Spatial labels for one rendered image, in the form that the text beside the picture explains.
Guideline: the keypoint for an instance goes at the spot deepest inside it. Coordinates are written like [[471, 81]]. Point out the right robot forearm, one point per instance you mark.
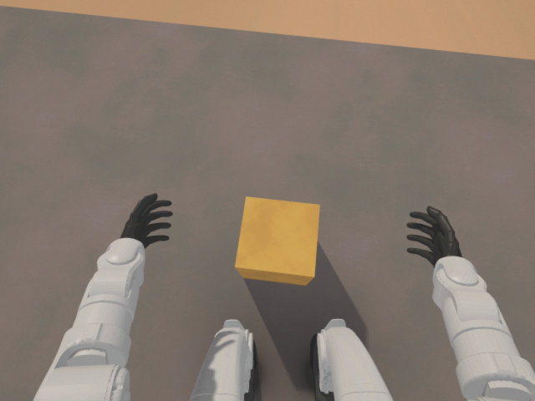
[[489, 364]]

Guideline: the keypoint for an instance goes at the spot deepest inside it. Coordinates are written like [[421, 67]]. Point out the right robot thigh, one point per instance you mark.
[[354, 374]]

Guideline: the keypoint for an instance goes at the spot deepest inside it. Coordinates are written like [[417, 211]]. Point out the left robot upper arm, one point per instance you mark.
[[87, 383]]

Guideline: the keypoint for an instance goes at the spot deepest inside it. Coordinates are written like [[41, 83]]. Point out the robot right hand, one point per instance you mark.
[[444, 242]]

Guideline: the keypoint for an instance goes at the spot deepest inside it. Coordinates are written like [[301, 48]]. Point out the robot left hand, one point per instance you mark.
[[137, 226]]

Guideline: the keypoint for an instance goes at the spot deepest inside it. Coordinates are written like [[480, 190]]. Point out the left robot forearm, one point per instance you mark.
[[100, 334]]

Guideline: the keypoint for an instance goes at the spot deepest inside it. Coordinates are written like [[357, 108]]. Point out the carton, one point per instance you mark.
[[278, 241]]

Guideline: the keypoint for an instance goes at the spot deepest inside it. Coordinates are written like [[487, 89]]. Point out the right robot foot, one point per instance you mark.
[[319, 396]]

